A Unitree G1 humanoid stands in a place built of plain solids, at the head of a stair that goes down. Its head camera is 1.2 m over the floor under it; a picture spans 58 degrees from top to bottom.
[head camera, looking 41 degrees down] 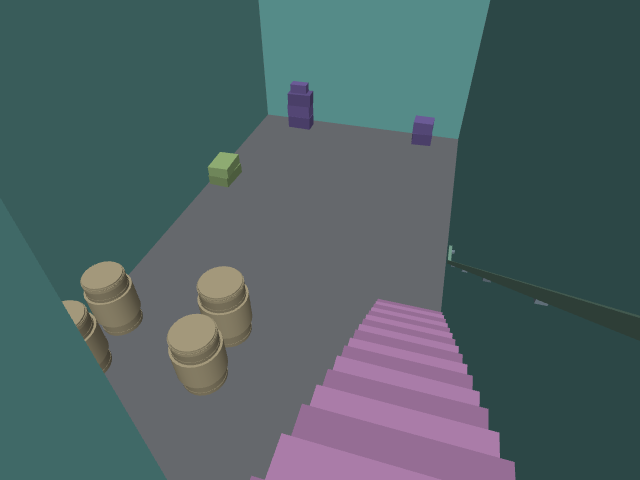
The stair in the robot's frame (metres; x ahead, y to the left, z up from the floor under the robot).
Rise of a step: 0.20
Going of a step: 0.23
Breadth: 0.89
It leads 16 degrees to the right of straight ahead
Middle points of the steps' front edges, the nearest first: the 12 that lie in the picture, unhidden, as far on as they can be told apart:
0.62 -0.28 -0.40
0.84 -0.35 -0.59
1.05 -0.41 -0.79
1.27 -0.47 -0.99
1.49 -0.53 -1.19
1.72 -0.60 -1.39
1.93 -0.66 -1.59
2.16 -0.73 -1.79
2.37 -0.79 -1.98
2.59 -0.85 -2.18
2.80 -0.91 -2.38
3.02 -0.98 -2.58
